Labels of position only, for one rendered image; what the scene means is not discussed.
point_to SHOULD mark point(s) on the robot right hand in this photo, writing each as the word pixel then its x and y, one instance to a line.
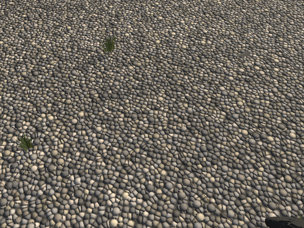
pixel 284 222

